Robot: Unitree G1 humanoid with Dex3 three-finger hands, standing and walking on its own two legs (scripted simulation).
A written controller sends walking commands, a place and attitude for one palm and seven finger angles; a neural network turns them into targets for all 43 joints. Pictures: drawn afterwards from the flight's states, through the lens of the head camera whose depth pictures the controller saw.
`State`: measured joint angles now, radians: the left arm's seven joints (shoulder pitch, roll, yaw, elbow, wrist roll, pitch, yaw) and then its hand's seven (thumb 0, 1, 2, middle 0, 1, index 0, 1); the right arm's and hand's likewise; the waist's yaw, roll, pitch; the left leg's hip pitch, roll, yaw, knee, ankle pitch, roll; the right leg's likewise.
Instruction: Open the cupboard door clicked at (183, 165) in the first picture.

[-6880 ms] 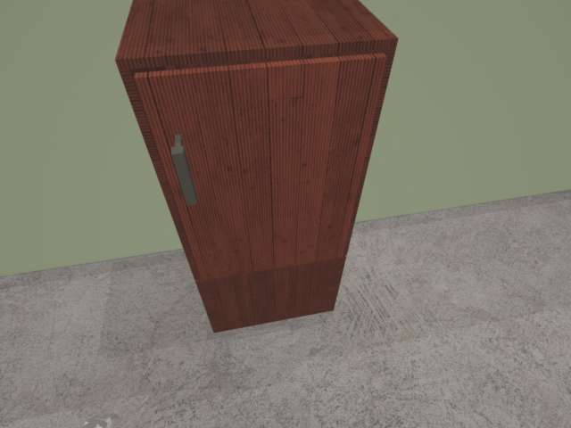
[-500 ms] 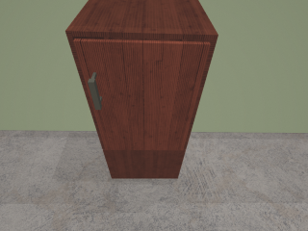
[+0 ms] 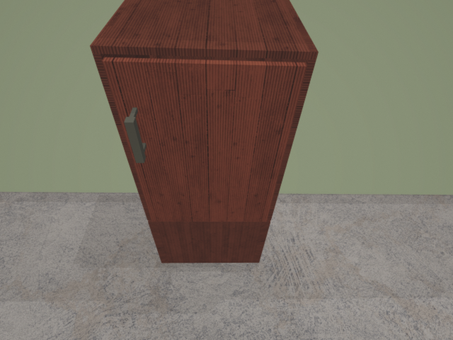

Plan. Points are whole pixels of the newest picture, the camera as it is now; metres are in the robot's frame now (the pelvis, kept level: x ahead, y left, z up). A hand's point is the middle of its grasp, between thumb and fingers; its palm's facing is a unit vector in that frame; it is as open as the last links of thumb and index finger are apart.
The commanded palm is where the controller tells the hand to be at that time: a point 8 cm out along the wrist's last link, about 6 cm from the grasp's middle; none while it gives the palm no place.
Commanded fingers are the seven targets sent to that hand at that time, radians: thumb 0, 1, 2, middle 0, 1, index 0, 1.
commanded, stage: raise the hand with hooked fingers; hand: left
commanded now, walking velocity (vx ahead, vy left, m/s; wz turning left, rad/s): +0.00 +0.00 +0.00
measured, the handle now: (137, 135) +0.54 +0.25 +0.05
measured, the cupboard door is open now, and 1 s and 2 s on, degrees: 0 0 0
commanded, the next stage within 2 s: none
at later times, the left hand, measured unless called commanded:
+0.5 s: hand (139, 325) +0.16 +0.16 -0.06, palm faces +0.10 -0.99 +0.02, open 8.7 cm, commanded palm +0.13 +0.23 -0.03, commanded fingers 0.00 0.36 0.67 -0.24 -0.64 -0.24 -0.64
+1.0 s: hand (98, 272) +0.22 +0.23 +0.02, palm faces +0.19 -0.98 -0.09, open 11.7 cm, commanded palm +0.19 +0.27 +0.01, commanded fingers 0.00 -0.22 0.42 -0.28 -1.02 -0.28 -1.02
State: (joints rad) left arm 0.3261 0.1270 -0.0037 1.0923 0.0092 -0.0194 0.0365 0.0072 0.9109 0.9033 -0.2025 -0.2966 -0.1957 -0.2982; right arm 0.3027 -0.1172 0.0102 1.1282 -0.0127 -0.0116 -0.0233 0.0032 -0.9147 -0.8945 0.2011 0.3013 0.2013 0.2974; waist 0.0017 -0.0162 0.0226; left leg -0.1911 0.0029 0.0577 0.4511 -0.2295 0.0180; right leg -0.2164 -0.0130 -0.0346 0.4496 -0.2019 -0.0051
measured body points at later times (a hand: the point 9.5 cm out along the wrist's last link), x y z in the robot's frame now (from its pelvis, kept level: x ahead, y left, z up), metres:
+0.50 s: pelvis -0.01 -0.02 -0.07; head +0.02 +0.01 +0.38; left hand +0.15 +0.22 -0.06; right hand +0.23 -0.26 -0.08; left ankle +0.01 +0.11 -0.74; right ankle +0.03 -0.12 -0.74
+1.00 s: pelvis +0.01 -0.01 -0.06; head +0.06 -0.01 +0.39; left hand +0.20 +0.28 +0.02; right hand +0.15 -0.26 -0.15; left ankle +0.01 +0.11 -0.74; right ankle +0.03 -0.12 -0.74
